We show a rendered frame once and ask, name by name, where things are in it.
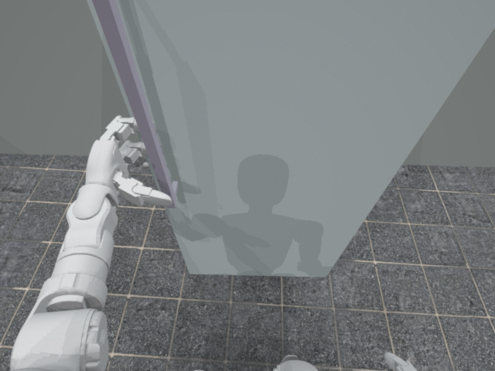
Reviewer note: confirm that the robot right shin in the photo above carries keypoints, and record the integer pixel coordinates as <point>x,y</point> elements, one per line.
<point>289,358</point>

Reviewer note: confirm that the left robot forearm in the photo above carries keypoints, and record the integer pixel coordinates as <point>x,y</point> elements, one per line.
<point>81,269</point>

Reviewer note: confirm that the left robot hand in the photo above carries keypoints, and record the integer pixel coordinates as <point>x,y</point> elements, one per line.
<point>106,159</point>

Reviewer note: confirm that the right robot hand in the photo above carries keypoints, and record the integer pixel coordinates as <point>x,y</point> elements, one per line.
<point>398,364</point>

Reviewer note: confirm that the handle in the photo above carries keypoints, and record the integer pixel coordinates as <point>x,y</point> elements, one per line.
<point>114,31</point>

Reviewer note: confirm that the fridge door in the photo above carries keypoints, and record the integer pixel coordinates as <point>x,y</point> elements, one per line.
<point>284,121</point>

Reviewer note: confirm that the left robot upper arm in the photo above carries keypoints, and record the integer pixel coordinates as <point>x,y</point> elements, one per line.
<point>73,340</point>

